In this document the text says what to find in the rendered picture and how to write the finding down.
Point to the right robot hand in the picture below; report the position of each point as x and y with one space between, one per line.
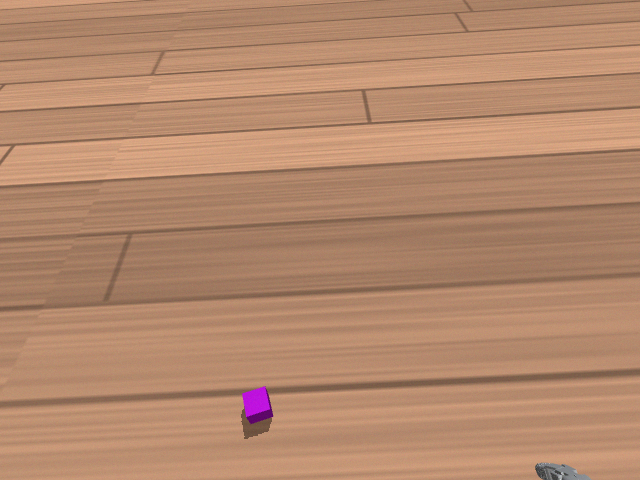
550 471

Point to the cube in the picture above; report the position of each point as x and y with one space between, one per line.
257 405

